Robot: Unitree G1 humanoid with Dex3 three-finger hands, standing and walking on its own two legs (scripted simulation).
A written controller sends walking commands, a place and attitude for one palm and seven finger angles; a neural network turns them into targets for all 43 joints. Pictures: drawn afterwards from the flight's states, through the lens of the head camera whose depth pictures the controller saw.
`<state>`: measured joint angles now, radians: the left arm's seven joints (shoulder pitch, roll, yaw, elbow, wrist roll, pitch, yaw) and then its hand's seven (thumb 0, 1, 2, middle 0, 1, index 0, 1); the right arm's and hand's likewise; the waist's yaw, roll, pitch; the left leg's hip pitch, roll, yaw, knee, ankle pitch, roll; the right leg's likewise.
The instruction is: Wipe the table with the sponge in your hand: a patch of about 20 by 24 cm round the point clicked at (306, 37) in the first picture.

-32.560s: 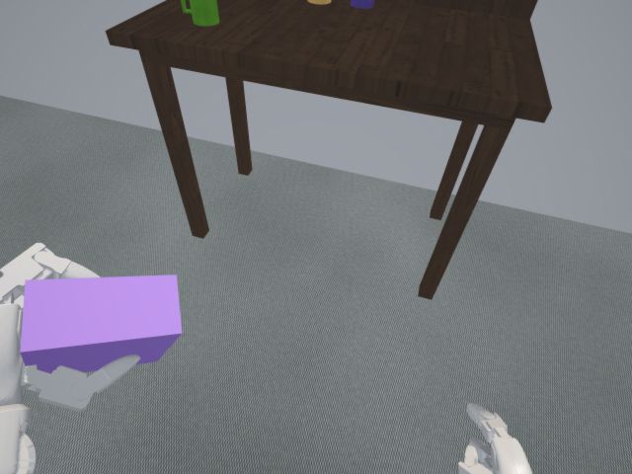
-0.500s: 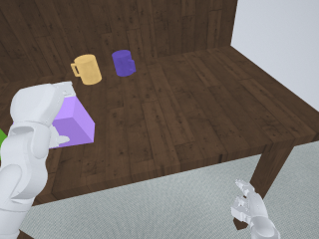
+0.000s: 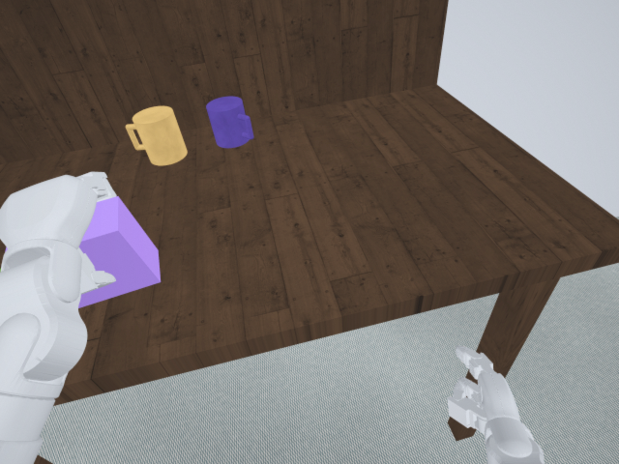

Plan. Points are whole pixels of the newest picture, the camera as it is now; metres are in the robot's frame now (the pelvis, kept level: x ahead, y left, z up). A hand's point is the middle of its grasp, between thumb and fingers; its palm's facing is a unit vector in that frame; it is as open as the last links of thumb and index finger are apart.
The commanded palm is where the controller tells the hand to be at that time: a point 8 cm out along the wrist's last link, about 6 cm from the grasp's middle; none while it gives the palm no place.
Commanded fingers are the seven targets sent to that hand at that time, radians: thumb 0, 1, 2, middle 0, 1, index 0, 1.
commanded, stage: lower the sponge onto the table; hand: left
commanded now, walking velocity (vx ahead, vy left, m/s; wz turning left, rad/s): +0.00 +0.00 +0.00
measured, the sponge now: (99, 264) +0.27 +0.32 +0.16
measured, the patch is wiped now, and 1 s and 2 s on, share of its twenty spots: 0.10 0.10 0.35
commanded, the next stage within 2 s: wipe forward along the first lane in 0.84 s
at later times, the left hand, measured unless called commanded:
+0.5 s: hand (102, 281) +0.24 +0.30 +0.16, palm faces +0.11 -0.05 -0.99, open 9.9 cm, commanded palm +0.20 +0.29 +0.23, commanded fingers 0.00 0.10 1.30 -1.20 -1.60 -1.20 -1.60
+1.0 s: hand (110, 278) +0.24 +0.29 +0.16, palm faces +0.13 -0.04 -0.99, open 9.9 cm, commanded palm +0.21 +0.28 +0.21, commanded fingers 0.00 0.10 1.30 -1.20 -1.60 -1.20 -1.60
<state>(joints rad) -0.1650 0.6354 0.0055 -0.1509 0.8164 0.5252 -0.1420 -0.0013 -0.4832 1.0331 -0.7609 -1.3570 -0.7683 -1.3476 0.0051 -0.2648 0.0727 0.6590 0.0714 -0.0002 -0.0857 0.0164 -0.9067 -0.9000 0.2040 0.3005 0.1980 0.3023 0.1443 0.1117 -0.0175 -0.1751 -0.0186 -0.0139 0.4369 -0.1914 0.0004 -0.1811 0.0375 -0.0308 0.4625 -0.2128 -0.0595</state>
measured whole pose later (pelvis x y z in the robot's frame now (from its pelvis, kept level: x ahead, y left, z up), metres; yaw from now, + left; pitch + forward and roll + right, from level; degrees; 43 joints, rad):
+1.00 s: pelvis +0.00 +0.00 +0.00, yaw +0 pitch -4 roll +1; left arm -0.01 0.56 -0.06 -0.23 0.89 0.46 -0.14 0.00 -0.48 1.04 -0.75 -1.36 -0.76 -1.35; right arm 0.03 -0.26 0.07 0.65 0.06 0.00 -0.07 0.02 -0.91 -0.90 0.20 0.30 0.20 0.30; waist 0.15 0.11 -0.03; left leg -0.18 -0.03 -0.02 0.45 -0.20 0.01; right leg -0.18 0.03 -0.03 0.48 -0.23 -0.05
